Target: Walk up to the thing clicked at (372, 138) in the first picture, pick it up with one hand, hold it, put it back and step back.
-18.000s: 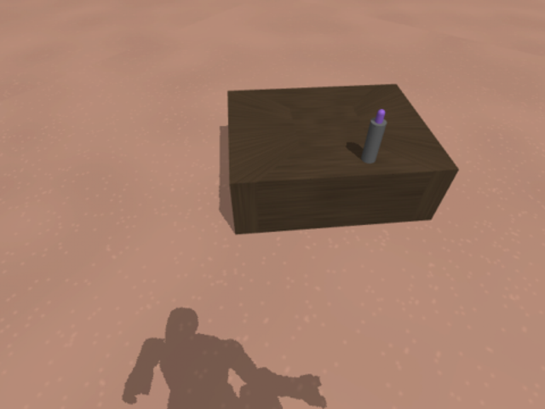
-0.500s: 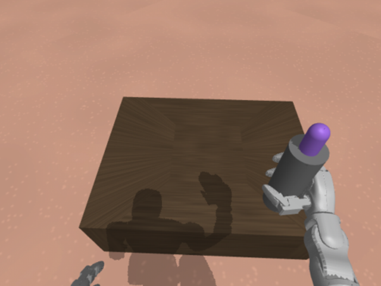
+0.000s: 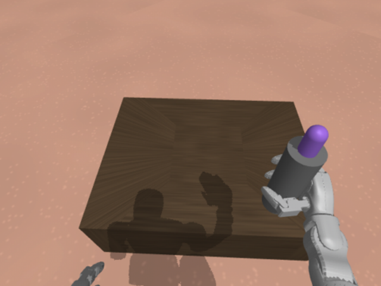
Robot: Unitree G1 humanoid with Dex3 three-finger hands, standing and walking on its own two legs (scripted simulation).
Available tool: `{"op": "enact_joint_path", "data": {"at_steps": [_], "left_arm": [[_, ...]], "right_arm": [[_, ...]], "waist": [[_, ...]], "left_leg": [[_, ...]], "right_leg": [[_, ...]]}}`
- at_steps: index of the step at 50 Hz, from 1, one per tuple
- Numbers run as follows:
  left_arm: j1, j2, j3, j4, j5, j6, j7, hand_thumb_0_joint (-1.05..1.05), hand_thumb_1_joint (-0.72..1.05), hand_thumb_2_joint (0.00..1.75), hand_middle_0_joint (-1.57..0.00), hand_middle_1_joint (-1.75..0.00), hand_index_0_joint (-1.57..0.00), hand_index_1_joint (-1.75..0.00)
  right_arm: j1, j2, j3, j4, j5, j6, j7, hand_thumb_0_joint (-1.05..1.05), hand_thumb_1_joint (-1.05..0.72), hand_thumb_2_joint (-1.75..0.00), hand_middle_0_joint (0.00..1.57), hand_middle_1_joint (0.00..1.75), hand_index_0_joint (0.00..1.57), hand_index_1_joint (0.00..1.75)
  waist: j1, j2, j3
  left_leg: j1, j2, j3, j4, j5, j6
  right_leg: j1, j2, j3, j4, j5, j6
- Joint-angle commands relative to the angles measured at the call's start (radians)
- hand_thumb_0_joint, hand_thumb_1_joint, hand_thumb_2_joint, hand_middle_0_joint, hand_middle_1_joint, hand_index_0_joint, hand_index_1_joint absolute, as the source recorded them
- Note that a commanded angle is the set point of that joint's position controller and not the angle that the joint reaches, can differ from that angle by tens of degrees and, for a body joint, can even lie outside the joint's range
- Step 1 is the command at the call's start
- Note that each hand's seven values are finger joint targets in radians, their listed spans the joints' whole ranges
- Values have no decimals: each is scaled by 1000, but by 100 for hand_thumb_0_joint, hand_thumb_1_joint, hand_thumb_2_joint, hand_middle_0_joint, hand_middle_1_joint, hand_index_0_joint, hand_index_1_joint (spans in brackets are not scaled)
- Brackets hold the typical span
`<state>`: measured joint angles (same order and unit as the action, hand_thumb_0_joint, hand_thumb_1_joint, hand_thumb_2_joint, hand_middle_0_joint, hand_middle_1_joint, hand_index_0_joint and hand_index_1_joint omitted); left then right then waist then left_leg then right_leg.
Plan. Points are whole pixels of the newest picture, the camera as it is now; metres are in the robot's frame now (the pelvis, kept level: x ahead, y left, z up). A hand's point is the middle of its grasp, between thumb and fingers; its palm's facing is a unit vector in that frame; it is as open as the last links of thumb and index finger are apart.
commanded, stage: hold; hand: right
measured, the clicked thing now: (293, 172) +0.33 -0.17 +0.10
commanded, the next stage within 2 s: crouch in 0.60 s
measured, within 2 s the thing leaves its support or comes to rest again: neither
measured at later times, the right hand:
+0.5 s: hand (283, 186) +0.32 -0.16 +0.05, palm faces +0.07 +1.00 -0.02, open 8.6 cm
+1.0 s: hand (277, 188) +0.34 -0.16 +0.02, palm faces +0.08 +1.00 +0.00, open 8.6 cm
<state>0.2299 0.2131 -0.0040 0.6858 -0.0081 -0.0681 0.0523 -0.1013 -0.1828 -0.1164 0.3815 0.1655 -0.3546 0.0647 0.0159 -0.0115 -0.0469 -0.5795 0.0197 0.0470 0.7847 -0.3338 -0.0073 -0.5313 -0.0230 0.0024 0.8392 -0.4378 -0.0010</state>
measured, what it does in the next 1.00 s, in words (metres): stands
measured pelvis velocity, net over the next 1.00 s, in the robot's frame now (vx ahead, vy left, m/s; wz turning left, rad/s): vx -0.01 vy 0.00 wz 0.00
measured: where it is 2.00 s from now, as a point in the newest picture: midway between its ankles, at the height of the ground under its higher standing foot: outside the picture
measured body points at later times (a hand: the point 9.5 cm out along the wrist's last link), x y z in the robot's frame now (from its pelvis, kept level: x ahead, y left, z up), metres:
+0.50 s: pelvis +0.00 +0.00 +0.00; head +0.04 -0.01 +0.45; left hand +0.13 +0.25 -0.11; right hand +0.31 -0.22 +0.06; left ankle +0.04 +0.13 -0.70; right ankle -0.01 -0.12 -0.70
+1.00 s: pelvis -0.01 +0.00 -0.01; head +0.06 -0.01 +0.43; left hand +0.13 +0.25 -0.12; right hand +0.33 -0.22 +0.02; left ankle +0.04 +0.13 -0.70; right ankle -0.01 -0.12 -0.70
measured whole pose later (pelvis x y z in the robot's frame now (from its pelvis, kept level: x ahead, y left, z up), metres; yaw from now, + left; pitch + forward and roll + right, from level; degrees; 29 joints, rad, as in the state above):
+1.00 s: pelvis -0.01 +0.00 -0.01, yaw +0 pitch +11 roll +1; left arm 0.21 0.22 0.00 0.69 0.01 -0.09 0.04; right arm -0.20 -0.18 -0.14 0.54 0.16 -0.43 0.08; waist 0.02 0.00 -0.06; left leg -0.71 0.03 0.05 0.88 -0.36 -0.01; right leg -0.66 -0.02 0.01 0.93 -0.46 0.00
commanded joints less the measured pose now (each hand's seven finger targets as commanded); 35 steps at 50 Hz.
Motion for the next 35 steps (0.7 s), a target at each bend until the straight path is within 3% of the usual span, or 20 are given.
{"op": "enact_joint_path", "data": {"at_steps": [1, 2, 4, 5, 6, 8, 10, 15, 17, 18, 23, 26, 27, 29, 31, 32, 34, 35], "left_arm": [[-19, 137, 51, -121, 4, -43, 10, 0, 89, 90, -20, -30, -20, -30], [-23, 135, 53, -119, 5, -46, 11, 0, 89, 90, -20, -30, -20, -30], [-19, 146, 58, -117, 4, -48, 14, 0, 90, 90, -20, -30, -20, -30], [-19, 143, 56, -122, 5, -45, 13, 0, 89, 90, -20, -30, -20, -30], [-21, 144, 55, -126, 4, -46, 12, 0, 89, 90, -20, -30, -20, -30], [-16, 151, 60, -121, 3, -49, 12, 0, 89, 91, -20, -30, -20, -30], [-19, 149, 58, -115, 2, -48, 11, 0, 90, 90, -20, -30, -20, -30], [-20, 129, 45, -129, 3, -46, 11, 0, 90, 90, -20, -30, -20, -30], [-25, 141, 52, -122, 3, -51, 10, 0, 91, 90, -19, -30, -20, -30], [-26, 146, 59, -120, 5, -50, 11, 0, 91, 90, -20, -30, -20, -30], [-23, 143, 55, -125, 4, -50, 12, 0, 90, 90, -20, -30, -20, -30], [-25, 141, 56, -121, 4, -51, 14, 0, 90, 90, -20, -30, -20, -30], [-20, 143, 55, -115, 4, -50, 15, 0, 90, 90, -20, -30, -20, -30], [-20, 131, 47, -121, 4, -49, 16, 0, 90, 90, -20, -30, -20, -30], [-27, 142, 55, -116, 3, -51, 17, 0, 90, 90, -20, -30, -20, -30], [-29, 139, 52, -120, 3, -54, 14, 0, 90, 90, -20, -30, -20, -30], [-24, 142, 55, -127, 3, -47, 15, 0, 90, 90, -20, -30, -20, -30], [-34, 130, 41, -131, 1, -51, 12, 0, 91, 90, -20, -31, -21, -30]], "right_arm": [[-281, -118, -45, -248, 13, -83, -12, 0, -34, -131, 137, 145, 139, 145], [-275, -96, -30, -221, 14, -81, -10, 0, -34, -130, 137, 144, 139, 144], [-272, -129, -66, -209, 12, -81, -13, 0, -34, -132, 138, 146, 140, 146], [-272, -137, -62, -234, 9, -83, -12, 0, -32, -132, 137, 146, 139, 146], [-267, -107, -28, -242, 12, -85, -7, 0, -33, -131, 137, 144, 139, 144], [-279, -90, -15, -231, 12, -75, -5, 0, -34, -132, 138, 146, 140, 146], [-252, -111, -46, -166, 13, -69, -6, 0, -32, -131, 137, 145, 139, 145], [-285, -131, -60, -246, 13, -85, -10, 0, -33, -131, 137, 145, 140, 145], [-242, -79, -19, -169, 14, -72, -7, 0, -35, -130, 138, 145, 139, 144], [-276, -115, -53, -217, 15, -77, -10, 0, -32, -131, 137, 145, 139, 145], [-287, -114, -34, -245, 10, -81, -11, 0, -33, -131, 138, 145, 140, 145], [-284, -141, -69, -245, 11, -80, -21, 0, -34, -131, 138, 146, 140, 146], [-262, -104, -37, -198, 10, -73, -17, 0, -35, -131, 139, 146, 140, 146], [-319, -128, -48, -265, 11, -81, -19, 0, -34, -130, 137, 144, 139, 144], [-223, -79, -18, -161, 11, -59, -7, 0, -32, -129, 136, 144, 138, 144], [-231, -85, -24, -188, 15, -61, -5, 0, -33, -130, 136, 144, 138, 144], [-277, -154, -73, -267, 10, -74, -10, 0, -33, -130, 138, 145, 140, 145], [-222, -97, -26, -202, 12, -65, -1, 0, -28, -131, 135, 145, 138, 145]], "waist": [[5, -19, -268], [11, 0, -249], [5, 6, -275], [-3, -11, -282], [3, -4, -287], [15, -11, -274], [9, 8, -236], [-3, 17, -298], [11, 25, -238], [2, -4, -260], [6, -10, -270], [-2, 1, -265], [12, 17, -244], [6, -1, -284], [15, 28, -221], [7, 16, -237], [-6, -9, -289], [-7, 3, -267]], "left_leg": [[190, -18, -4, -75, 222, 24], [180, -20, -1, -78, 203, 21], [184, -20, -3, -74, 214, 22], [201, -17, -6, -75, 217, 23], [205, -17, -5, -74, 222, 24], [178, -22, 2, -71, 224, 25], [166, -22, 3, -76, 195, 23], [226, -13, -12, -81, 235, 20], [188, -16, -9, -85, 196, 20], [187, -17, -8, -84, 188, 21], [199, -18, -4, -86, 198, 22], [212, -17, -6, -92, 195, 19], [196, -18, -4, -92, 195, 18], [213, -16, -8, -92, 205, 20], [190, -17, -4, -100, 180, 16], [191, -20, 0, -95, 182, 18], [225, -16, -6, -98, 197, 20], [213, -18, 0, -91, 209, 20]], "right_leg": [[63, 9, 17, -131, 267, 0], [43, 9, 19, -131, 243, -4], [59, 8, 20, -128, 255, -3], [57, 10, 17, -128, 258, -2], [61, 11, 18, -129, 262, -2], [73, 5, 24, -135, 280, 3], [41, 6, 26, -138, 247, 0], [53, 16, 10, -121, 258, -7], [27, 14, 11, -131, 220, -9], [34, 13, 13, -130, 214, -8], [54, 12, 16, -138, 231, -5], [46, 12, 14, -137, 219, -7], [45, 12, 14, -138, 219, -8], [61, 12, 13, -138, 230, -7], [31, 13, 13, -142, 201, -10], [34, 11, 17, -146, 210, -8], [62, 13, 13, -143, 228, -6], [60, 12, 15, -144, 249, -3]]}}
